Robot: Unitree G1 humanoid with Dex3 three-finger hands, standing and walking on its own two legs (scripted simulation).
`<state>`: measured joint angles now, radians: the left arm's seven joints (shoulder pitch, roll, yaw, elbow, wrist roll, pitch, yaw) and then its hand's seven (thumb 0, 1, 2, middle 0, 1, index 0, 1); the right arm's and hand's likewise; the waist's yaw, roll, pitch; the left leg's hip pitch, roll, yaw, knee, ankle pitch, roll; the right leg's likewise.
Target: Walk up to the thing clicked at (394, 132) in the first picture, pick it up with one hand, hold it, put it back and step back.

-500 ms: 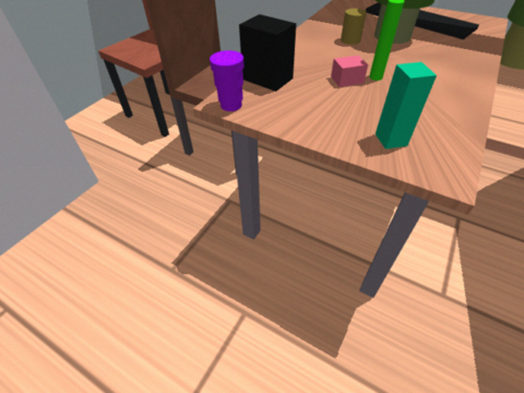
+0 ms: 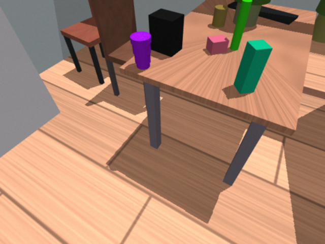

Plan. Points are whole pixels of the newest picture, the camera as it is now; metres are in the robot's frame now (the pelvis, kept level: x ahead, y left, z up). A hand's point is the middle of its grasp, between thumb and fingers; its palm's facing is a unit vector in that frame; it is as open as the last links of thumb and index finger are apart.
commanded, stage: stand
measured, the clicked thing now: (250, 68) +0.71 -0.32 +0.04
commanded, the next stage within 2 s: walk up in 0.62 s
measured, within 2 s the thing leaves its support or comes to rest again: neither
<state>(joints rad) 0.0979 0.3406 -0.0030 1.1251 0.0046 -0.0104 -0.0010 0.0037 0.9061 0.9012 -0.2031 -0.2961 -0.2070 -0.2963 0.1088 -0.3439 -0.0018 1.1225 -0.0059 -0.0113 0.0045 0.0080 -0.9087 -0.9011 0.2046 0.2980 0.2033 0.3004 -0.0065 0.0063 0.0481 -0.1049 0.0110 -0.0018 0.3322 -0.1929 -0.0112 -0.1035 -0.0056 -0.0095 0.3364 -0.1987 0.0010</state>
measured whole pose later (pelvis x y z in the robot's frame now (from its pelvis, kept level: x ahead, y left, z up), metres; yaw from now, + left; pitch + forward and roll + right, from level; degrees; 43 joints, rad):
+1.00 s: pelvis -0.03 -0.03 -0.03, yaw -11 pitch -3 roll +0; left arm 0.21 0.40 0.06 0.92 0.02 0.02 -0.02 0.00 0.91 0.90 -0.20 -0.30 -0.21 -0.30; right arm 0.07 -0.41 -0.08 0.90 -0.02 0.04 0.02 0.01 -0.91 -0.90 0.21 0.30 0.21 0.30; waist 0.00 0.04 0.14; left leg -0.27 0.14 0.13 0.72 -0.38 -0.02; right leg -0.29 0.01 0.00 0.68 -0.34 -0.03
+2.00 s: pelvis -0.05 +0.02 -0.02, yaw -25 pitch -3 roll +1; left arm 0.20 0.36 0.02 0.95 0.00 -0.02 0.00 0.01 0.90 0.90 -0.21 -0.30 -0.21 -0.30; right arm 0.19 -0.38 -0.04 0.96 -0.01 0.01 0.02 0.01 -0.91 -0.90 0.20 0.30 0.20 0.30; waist -0.01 0.03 0.08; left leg -0.21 0.02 0.02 0.58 -0.31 -0.02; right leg -0.23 0.00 0.10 0.63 -0.34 0.02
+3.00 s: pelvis -0.04 +0.03 +0.00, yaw -28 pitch -3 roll +0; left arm 0.10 0.34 0.00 1.12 0.01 -0.02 0.00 0.00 0.91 0.90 -0.20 -0.30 -0.21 -0.30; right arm 0.11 -0.35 -0.04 1.12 -0.01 0.00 0.02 0.01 -0.91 -0.90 0.20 0.30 0.20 0.30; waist -0.02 0.01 0.06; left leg -0.11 0.03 0.06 0.38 -0.22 -0.01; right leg -0.12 0.00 0.14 0.38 -0.21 0.04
